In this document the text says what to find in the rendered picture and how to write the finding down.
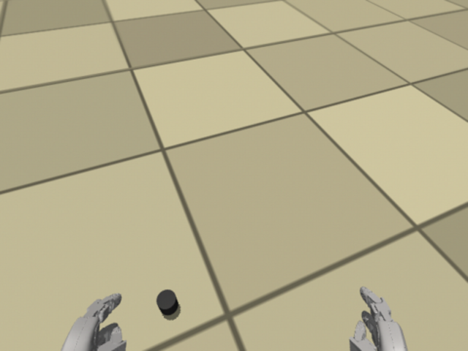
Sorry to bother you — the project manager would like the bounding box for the right robot hand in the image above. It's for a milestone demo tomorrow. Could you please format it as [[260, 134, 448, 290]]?
[[350, 287, 408, 351]]

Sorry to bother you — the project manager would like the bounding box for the tin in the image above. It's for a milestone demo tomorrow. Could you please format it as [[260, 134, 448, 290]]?
[[156, 290, 178, 315]]

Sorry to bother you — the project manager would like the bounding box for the left robot hand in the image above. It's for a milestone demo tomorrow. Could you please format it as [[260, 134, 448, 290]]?
[[61, 293, 127, 351]]

